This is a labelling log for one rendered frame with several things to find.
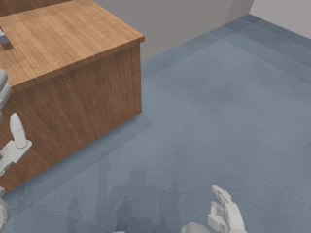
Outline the tap lever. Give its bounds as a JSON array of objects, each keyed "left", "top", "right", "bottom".
[{"left": 0, "top": 29, "right": 10, "bottom": 45}]

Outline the left robot hand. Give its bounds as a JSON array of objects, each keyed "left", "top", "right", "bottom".
[{"left": 0, "top": 69, "right": 32, "bottom": 177}]

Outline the counter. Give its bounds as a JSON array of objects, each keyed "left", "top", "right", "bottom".
[{"left": 0, "top": 0, "right": 145, "bottom": 194}]

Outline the right robot hand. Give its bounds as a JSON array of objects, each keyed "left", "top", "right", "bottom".
[{"left": 208, "top": 185, "right": 246, "bottom": 233}]

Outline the left robot forearm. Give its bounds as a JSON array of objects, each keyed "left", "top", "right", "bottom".
[{"left": 0, "top": 186, "right": 10, "bottom": 233}]

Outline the robot right thigh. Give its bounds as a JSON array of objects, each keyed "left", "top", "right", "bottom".
[{"left": 181, "top": 223, "right": 210, "bottom": 233}]

